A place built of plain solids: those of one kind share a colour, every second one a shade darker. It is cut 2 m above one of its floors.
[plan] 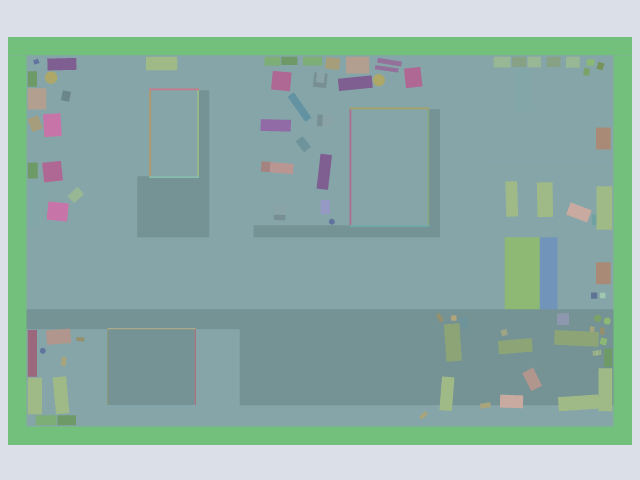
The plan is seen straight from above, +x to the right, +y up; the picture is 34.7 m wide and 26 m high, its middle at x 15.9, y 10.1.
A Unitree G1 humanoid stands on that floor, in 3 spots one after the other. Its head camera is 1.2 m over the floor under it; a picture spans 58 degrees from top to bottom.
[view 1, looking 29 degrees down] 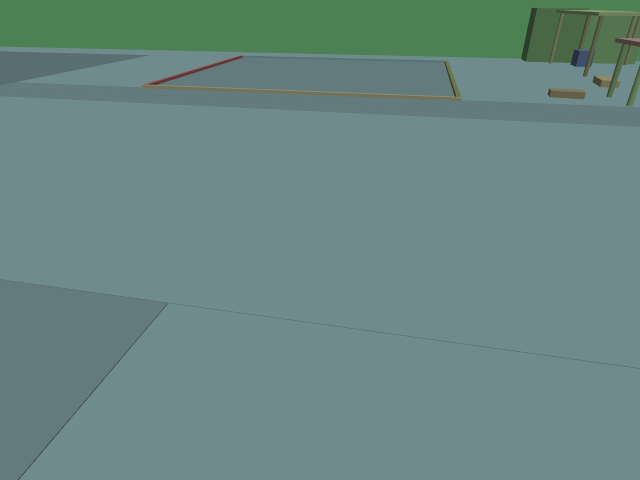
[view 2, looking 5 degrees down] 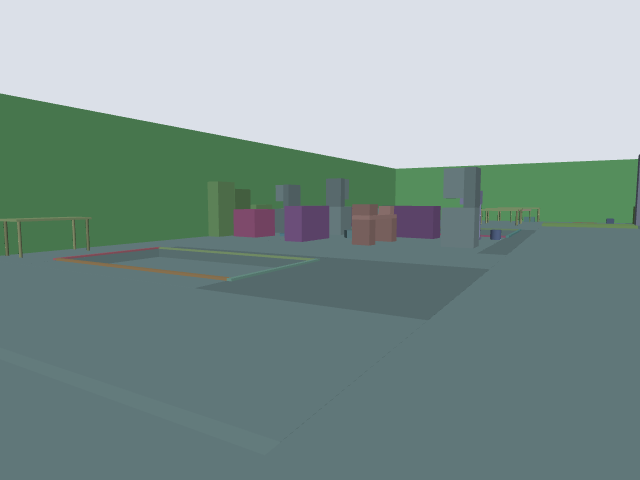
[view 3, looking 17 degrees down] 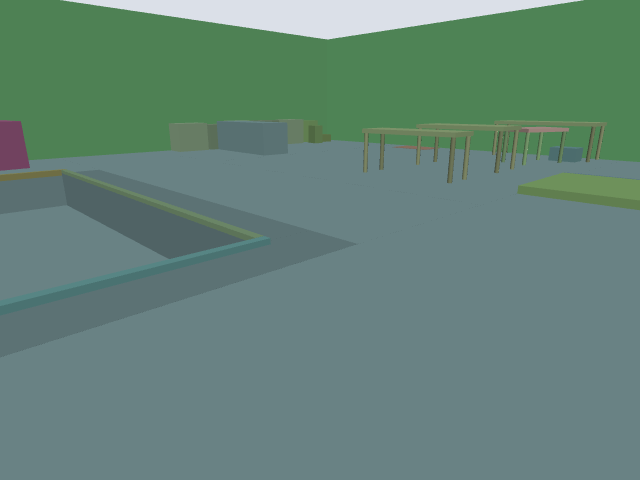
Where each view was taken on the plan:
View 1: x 5.00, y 11.65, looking -78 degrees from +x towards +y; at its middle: floor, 2.47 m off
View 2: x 1.70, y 9.04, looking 30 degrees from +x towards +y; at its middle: floor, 13.78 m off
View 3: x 19.51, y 7.76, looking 46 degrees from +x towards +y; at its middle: floor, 4.10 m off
